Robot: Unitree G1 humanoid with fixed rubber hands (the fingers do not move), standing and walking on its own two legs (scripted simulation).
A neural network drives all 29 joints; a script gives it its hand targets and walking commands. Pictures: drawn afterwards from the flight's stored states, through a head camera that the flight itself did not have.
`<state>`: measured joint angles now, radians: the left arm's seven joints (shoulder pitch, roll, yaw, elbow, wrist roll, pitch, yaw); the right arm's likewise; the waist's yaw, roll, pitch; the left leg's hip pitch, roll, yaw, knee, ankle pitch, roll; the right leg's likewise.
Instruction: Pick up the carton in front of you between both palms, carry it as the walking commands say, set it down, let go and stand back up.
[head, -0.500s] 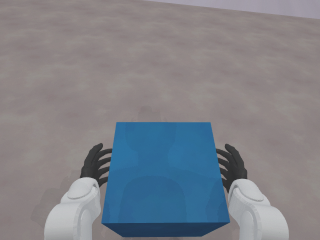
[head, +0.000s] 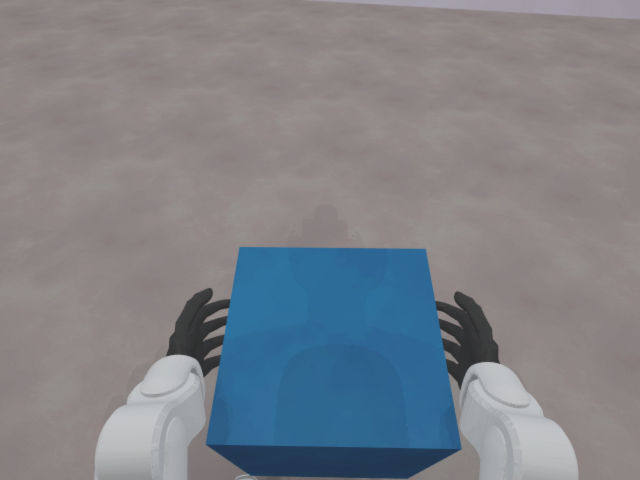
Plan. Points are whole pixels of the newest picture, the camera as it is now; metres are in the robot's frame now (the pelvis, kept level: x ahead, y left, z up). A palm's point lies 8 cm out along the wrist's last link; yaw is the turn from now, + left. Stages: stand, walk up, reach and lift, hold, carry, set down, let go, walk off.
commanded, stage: carry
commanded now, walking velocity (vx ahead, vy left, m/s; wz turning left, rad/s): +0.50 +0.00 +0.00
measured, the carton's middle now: (330, 372) +0.25 +0.00 +0.02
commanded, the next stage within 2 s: none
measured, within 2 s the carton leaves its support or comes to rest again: neither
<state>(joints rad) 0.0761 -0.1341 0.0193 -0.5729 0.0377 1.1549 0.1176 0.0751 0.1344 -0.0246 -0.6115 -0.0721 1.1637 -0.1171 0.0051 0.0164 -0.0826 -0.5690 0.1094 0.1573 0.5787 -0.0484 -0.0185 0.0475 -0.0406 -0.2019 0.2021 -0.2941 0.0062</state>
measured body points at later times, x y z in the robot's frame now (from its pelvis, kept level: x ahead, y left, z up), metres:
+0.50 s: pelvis +0.35 +0.04 +0.00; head +0.34 +0.05 +0.45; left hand +0.59 +0.18 +0.09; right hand +0.59 -0.12 +0.10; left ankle +0.21 +0.11 -0.74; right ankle +0.49 -0.11 -0.70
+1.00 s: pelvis +0.69 +0.00 +0.00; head +0.69 -0.02 +0.45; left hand +0.93 +0.15 +0.08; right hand +0.93 -0.16 +0.08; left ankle +0.84 +0.16 -0.69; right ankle +0.58 -0.06 -0.74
